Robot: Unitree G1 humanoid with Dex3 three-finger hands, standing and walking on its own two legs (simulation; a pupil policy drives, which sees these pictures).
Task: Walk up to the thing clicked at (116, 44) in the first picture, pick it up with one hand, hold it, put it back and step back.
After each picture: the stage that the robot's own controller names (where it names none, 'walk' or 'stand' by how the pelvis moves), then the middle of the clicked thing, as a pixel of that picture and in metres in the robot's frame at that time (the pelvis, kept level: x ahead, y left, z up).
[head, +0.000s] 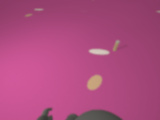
stand; (116, 46) +1.59 -0.56 -0.66
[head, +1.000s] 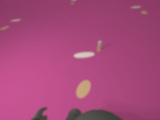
walk; (99, 46) +1.54 -0.08 -0.63
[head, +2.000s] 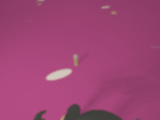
walk; (75, 60) +1.00 +0.31 -0.64
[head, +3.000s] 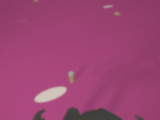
walk; (71, 77) +0.61 +0.26 -0.64
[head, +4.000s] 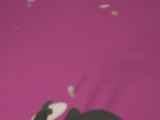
stand; (71, 91) +0.40 +0.24 -0.63
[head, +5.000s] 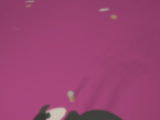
stand; (71, 96) +0.35 +0.22 -0.64
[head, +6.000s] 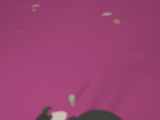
stand; (72, 100) +0.34 +0.20 -0.66
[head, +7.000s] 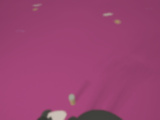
stand; (72, 100) +0.34 +0.20 -0.66
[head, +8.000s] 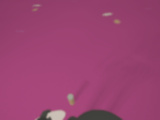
stand; (71, 99) +0.35 +0.22 -0.66
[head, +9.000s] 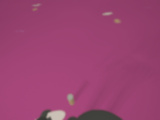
stand; (71, 99) +0.34 +0.23 -0.66
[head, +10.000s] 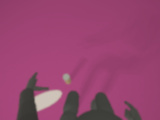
go down; (67, 79) +0.38 +0.22 -0.51
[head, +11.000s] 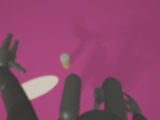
go down; (65, 62) +0.44 +0.22 -0.28
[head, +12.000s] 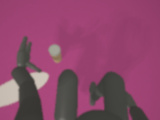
close in; (56, 55) +0.44 +0.24 -0.21
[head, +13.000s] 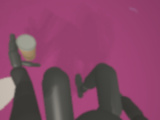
close; (28, 50) +0.43 +0.28 -0.16
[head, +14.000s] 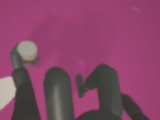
lift; (29, 54) +0.40 +0.28 -0.17
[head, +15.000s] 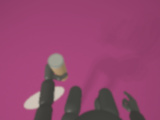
lift; (60, 69) +0.33 +0.20 +0.01
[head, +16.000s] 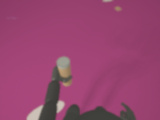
hold; (65, 73) +0.32 +0.18 +0.02
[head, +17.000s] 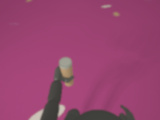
hold; (67, 73) +0.32 +0.17 +0.03
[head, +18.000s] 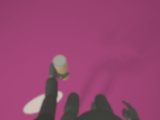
crouch; (62, 69) +0.35 +0.19 -0.03
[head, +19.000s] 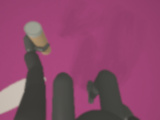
lower; (41, 41) +0.50 +0.26 -0.06
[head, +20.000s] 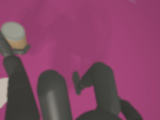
lower; (18, 42) +0.47 +0.29 -0.18
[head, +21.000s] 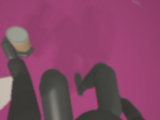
lower; (22, 45) +0.45 +0.29 -0.17
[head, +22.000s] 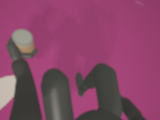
lower; (26, 47) +0.44 +0.28 -0.17
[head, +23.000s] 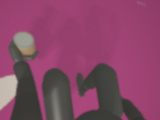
lower; (28, 49) +0.43 +0.28 -0.17
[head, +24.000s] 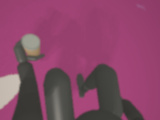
open; (32, 50) +0.43 +0.27 -0.17
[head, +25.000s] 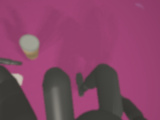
rise; (31, 49) +0.42 +0.27 -0.17
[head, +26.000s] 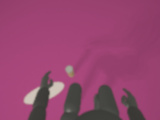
walk; (70, 72) +0.42 +0.20 -0.42
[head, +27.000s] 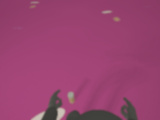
stand; (71, 97) +0.36 +0.20 -0.60
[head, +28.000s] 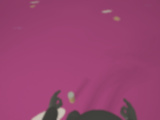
stand; (71, 97) +0.35 +0.20 -0.60
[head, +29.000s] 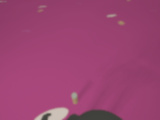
stand; (74, 98) +0.37 +0.19 -0.65
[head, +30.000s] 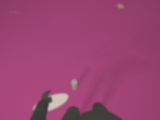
walk; (74, 85) +0.43 +0.14 -0.63
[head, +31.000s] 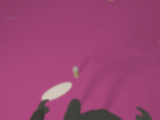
walk; (76, 72) +0.60 +0.21 -0.62
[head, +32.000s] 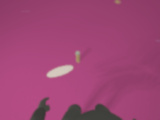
walk; (77, 57) +0.93 +0.24 -0.63
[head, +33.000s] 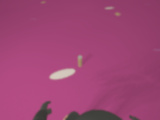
stand; (80, 61) +1.00 +0.20 -0.65
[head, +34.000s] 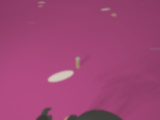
stand; (77, 63) +1.00 +0.23 -0.66
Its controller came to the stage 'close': yes
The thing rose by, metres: 0.69
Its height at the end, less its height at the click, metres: +0.00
